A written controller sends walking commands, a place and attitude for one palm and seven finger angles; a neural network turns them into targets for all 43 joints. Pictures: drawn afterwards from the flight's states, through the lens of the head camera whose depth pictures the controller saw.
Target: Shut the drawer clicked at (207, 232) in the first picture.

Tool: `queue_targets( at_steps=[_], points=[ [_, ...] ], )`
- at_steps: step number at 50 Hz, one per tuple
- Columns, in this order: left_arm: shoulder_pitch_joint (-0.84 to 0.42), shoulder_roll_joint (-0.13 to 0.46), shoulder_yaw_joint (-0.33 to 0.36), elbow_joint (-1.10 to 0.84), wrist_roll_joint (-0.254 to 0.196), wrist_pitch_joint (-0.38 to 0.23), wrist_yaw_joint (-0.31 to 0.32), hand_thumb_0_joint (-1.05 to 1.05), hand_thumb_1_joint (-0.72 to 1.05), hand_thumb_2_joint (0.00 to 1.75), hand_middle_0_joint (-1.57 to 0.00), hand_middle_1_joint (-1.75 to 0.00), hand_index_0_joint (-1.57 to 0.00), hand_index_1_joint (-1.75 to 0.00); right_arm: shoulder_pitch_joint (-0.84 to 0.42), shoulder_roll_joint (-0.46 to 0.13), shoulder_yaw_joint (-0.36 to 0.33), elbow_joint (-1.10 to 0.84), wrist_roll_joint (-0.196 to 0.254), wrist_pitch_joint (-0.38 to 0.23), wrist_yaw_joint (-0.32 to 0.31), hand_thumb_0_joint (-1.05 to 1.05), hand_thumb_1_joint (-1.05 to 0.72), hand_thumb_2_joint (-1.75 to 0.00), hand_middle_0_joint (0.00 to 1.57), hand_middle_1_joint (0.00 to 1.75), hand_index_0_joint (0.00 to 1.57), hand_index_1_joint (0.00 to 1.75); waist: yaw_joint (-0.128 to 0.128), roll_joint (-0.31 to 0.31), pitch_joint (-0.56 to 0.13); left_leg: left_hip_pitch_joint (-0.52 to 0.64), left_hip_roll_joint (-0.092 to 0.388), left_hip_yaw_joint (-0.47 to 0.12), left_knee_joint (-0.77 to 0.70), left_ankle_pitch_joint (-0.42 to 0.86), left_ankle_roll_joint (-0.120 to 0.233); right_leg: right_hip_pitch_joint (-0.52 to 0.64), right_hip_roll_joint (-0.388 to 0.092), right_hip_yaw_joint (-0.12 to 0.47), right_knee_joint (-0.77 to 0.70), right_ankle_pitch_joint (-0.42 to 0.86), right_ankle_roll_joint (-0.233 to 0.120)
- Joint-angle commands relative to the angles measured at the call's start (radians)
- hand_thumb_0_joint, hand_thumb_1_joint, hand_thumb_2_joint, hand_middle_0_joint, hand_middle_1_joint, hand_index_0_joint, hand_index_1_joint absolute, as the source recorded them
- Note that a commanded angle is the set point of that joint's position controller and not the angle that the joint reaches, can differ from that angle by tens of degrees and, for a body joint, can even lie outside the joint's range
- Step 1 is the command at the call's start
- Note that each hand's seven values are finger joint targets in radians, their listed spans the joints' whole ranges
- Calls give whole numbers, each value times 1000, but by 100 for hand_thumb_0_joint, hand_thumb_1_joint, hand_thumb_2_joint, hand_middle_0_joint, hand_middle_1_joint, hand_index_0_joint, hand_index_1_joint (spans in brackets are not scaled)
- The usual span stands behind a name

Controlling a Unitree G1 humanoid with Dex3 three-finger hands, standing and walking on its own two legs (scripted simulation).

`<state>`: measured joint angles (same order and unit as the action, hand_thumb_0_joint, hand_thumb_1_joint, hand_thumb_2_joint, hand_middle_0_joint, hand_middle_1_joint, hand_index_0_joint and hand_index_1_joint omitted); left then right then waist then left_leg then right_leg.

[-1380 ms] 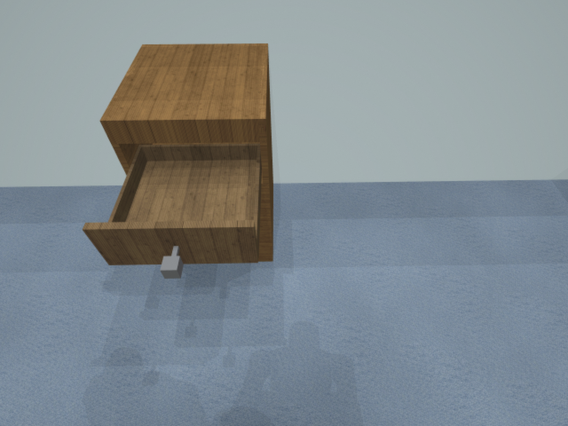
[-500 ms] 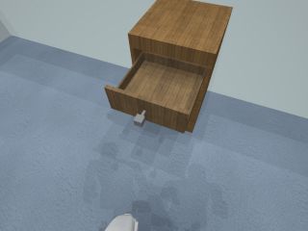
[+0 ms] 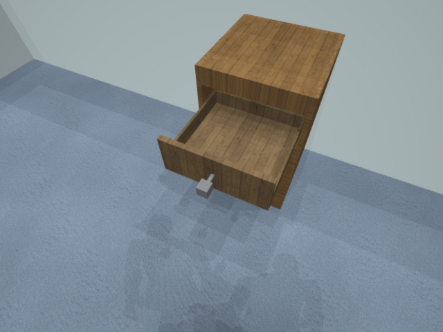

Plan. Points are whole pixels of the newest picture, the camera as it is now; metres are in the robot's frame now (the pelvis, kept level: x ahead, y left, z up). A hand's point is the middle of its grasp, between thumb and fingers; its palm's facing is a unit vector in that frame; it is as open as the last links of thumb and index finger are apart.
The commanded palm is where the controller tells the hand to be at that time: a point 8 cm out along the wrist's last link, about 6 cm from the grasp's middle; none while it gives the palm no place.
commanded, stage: stand and wait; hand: left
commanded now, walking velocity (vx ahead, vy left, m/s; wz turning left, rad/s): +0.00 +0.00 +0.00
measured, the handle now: (207, 184) +0.54 +0.09 -0.22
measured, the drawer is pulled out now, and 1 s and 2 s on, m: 0.30 0.30 0.30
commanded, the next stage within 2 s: look at it before walking up in 0.20 s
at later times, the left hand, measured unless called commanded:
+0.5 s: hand out of the picture +0.05 +0.18 -0.17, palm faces +0.02 -0.97 -0.22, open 7.3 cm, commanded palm none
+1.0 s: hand out of the picture +0.01 +0.18 -0.18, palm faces +0.01 -0.98 -0.18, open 7.3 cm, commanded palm none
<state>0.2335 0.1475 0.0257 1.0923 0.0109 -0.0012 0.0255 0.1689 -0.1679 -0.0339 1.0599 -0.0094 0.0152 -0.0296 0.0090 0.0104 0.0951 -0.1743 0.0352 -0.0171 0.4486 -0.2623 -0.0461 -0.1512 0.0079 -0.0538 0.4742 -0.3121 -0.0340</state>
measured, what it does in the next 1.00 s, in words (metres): stands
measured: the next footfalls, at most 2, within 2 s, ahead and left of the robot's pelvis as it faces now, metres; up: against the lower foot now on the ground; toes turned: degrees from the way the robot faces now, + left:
left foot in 1.74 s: +0.11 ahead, +0.07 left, +0.00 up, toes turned -21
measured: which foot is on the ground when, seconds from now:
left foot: down 0.00-1.00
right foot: down 0.00-1.00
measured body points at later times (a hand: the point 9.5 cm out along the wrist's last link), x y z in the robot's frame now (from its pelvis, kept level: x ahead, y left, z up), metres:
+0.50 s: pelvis +0.01 +0.00 +0.01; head +0.03 -0.01 +0.45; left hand +0.05 +0.23 -0.15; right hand -0.02 -0.21 -0.16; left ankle -0.01 +0.15 -0.74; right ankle -0.04 -0.09 -0.74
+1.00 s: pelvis +0.01 +0.01 +0.00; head +0.04 +0.01 +0.45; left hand +0.01 +0.23 -0.16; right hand +0.00 -0.22 -0.16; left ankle -0.01 +0.15 -0.74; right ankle -0.04 -0.09 -0.74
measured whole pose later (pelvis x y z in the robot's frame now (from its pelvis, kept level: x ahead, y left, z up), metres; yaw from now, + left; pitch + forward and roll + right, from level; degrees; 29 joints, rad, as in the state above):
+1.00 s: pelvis +0.01 +0.01 +0.00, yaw -4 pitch -1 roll +0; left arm 0.25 0.14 0.05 1.13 0.01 0.01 0.02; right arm 0.24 -0.14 -0.04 1.11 -0.01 0.02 -0.05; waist 0.01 -0.01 0.09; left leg -0.14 0.06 0.04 0.43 -0.27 -0.04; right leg -0.13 0.03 0.00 0.42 -0.28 -0.03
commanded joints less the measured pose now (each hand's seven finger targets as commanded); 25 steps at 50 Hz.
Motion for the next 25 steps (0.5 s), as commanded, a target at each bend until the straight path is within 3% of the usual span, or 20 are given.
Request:
queue_targets(
  at_steps=[1, 5, 9, 14, 21, 25],
  points=[
    [49, 139, 31, -18, -1, -17, 10, 0, 90, 90, -20, -30, -20, -30, 95, -73, -5, -3, -1, -21, -13, 0, -90, -90, 20, 30, 20, 30, -9, -13, -108, 76, 55, -2, -35, 337, 49, 42, -107, 83, -97, 430, -4],
    [32, 134, 30, -4, -4, -12, 10, 0, 90, 90, -20, -30, -20, -30, 113, -70, 3, 20, -4, -19, -17, 0, -90, -90, 20, 30, 20, 30, -7, 17, -78, 62, 56, 1, -64, 327, 44, 52, -106, 82, -115, 408, -7],
    [17, 134, 28, 2, -6, -9, 11, 0, 90, 90, -20, -30, -20, -30, 137, -68, 5, 38, -6, -19, -18, 0, -90, -90, 20, 30, 20, 30, -6, -6, -39, 45, 58, -3, -92, 298, 42, 49, -101, 79, -135, 364, -6],
    [13, 135, 29, 4, -8, -11, 11, 0, 90, 90, -20, -30, -20, -30, 169, -67, 7, 50, -6, -22, -19, 0, -90, -90, 20, 30, 20, 30, -7, -10, -64, 48, 59, 0, -102, 291, 40, 73, -101, 79, -142, 364, -7],
    [35, 124, 26, 7, -7, -14, 14, 0, 90, 90, -20, -30, -20, -30, 181, -51, 4, 55, -4, -22, -21, 0, -90, -90, 20, 30, 20, 30, -5, -39, -46, 60, 60, 5, -101, 275, 43, 47, -95, 81, -153, 361, -5],
    [42, 117, 23, 10, -8, -14, 14, 0, 90, 90, -20, -30, -20, -30, 185, -48, 3, 57, -6, -19, -20, 0, -90, -90, 20, 30, 20, 30, -12, -18, -34, 53, 57, 7, -104, 243, 40, 36, -96, 93, -162, 336, -5]
  ],
)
